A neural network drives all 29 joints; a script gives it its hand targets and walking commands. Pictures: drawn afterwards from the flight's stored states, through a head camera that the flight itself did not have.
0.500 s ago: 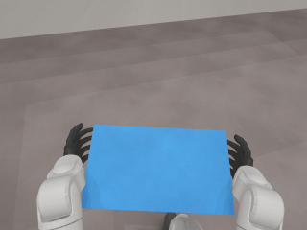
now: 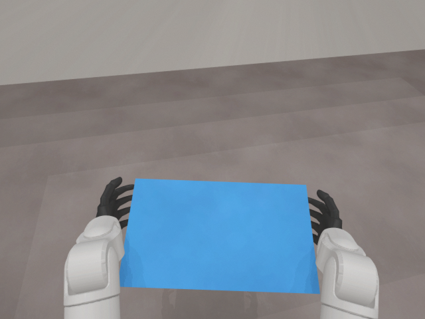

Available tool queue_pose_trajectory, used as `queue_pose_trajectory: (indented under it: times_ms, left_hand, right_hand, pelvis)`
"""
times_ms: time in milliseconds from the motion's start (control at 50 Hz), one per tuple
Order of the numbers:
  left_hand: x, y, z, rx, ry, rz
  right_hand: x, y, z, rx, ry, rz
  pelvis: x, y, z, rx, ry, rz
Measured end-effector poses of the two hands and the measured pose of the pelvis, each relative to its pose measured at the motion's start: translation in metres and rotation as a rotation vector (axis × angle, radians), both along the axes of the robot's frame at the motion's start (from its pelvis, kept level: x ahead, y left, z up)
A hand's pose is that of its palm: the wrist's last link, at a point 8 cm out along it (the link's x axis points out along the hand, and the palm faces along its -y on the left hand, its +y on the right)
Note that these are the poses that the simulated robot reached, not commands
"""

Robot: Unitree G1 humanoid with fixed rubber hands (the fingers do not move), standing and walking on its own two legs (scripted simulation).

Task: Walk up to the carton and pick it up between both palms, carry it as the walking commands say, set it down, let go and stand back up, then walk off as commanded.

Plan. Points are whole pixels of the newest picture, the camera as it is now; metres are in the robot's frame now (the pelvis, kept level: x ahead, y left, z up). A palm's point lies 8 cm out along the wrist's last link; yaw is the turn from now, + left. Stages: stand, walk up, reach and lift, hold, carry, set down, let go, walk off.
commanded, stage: carry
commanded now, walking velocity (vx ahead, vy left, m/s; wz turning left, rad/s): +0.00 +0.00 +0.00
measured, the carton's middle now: (217, 241) +0.28 +0.00 -0.02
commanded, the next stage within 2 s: hold in 1.58 s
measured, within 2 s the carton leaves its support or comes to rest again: neither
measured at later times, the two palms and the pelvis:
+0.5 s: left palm (118, 222) +0.28 +0.18 +0.05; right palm (324, 236) +0.27 -0.19 +0.04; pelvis +0.01 +0.00 -0.01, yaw +0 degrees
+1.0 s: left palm (116, 238) +0.25 +0.18 +0.05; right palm (332, 252) +0.24 -0.20 +0.05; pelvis -0.02 +0.00 +0.00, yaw +0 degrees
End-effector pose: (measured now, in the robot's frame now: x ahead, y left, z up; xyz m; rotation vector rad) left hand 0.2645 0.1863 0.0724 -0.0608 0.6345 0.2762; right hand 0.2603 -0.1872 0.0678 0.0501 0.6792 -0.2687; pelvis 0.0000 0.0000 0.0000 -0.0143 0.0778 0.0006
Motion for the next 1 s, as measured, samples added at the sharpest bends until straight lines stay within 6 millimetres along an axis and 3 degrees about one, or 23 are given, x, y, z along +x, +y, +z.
queue_pose_trajectory:
  times_ms: [120,280,520,780,1000]
  left_hand:
    - [0.021,-0.005,0.002,0.008,-0.003,-0.03]
    - [0.026,-0.007,-0.014,0.015,0.043,-0.037]
    - [0.012,-0.005,-0.027,0.033,0.034,-0.033]
    - [-0.008,-0.011,-0.024,0.046,0.011,-0.052]
    - [-0.019,-0.01,-0.023,0.051,0.011,-0.05]
  right_hand:
    - [0.012,-0.005,0.003,-0.01,-0.003,-0.018]
    - [0.017,-0.006,-0.013,-0.013,0.043,-0.017]
    - [0.007,-0.005,-0.028,-0.022,0.032,0.006]
    - [-0.015,-0.011,-0.025,-0.039,0.007,0.008]
    - [-0.022,-0.01,-0.022,-0.047,0.003,0.019]
  pelvis:
    - [0.017,0.004,-0.004,-0.001,-0.002,-0.003]
    - [0.021,0.004,-0.007,0.0,-0.004,-0.007]
    - [0.006,0.001,-0.007,0.004,-0.013,-0.008]
    - [-0.013,-0.002,-0.002,0.009,-0.028,-0.007]
    - [-0.023,-0.004,0.0,0.01,-0.031,-0.005]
